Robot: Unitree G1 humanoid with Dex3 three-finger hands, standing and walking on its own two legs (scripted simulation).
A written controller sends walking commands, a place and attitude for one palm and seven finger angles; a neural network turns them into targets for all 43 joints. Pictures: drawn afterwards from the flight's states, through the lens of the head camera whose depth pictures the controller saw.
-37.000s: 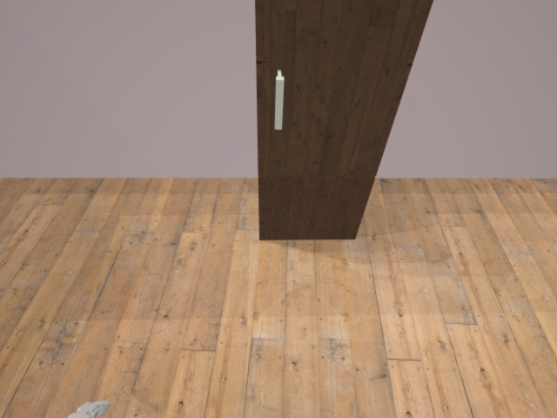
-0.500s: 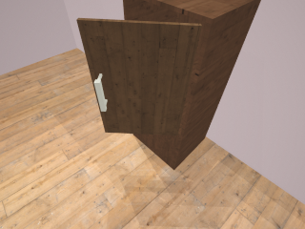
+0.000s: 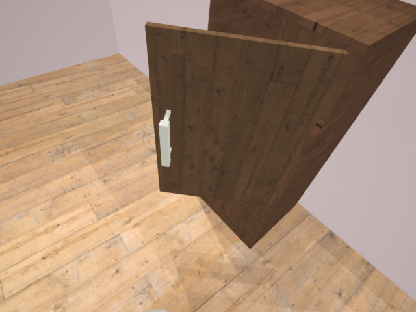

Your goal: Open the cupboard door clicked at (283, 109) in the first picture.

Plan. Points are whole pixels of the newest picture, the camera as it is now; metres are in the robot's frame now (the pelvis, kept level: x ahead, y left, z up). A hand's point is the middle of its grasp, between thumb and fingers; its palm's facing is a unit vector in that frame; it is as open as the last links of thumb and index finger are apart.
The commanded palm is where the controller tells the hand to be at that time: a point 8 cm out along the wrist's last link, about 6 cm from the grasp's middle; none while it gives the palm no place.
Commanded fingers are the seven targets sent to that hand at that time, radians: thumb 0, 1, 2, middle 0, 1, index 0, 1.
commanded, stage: come to a stop and stand still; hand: left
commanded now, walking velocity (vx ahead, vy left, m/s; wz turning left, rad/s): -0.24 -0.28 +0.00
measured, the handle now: (166, 139) +0.53 +0.15 -0.02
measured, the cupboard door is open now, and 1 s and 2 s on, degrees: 43 43 43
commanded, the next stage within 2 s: look again from close up in 1.12 s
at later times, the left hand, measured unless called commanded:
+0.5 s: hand out of the picture +0.03 +0.15 -0.15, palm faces -0.02 -0.97 -0.25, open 7.4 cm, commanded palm none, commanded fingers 0.00 0.90 0.90 -0.20 -0.30 -0.20 -0.30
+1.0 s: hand out of the picture -0.09 +0.13 -0.16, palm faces +0.00 -0.98 -0.18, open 7.3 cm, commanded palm none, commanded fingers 0.00 0.90 0.90 -0.20 -0.30 -0.20 -0.30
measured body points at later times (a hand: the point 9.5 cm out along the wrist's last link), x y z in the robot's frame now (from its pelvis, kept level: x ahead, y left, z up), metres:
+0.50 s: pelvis -0.04 -0.03 +0.01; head -0.03 -0.05 +0.46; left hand +0.03 +0.20 -0.13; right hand -0.05 -0.27 -0.15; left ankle +0.03 +0.09 -0.70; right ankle -0.05 -0.16 -0.72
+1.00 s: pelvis -0.07 -0.03 +0.01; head -0.05 -0.03 +0.46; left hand -0.09 +0.18 -0.15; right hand -0.06 -0.26 -0.15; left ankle -0.05 +0.07 -0.72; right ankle -0.05 -0.16 -0.72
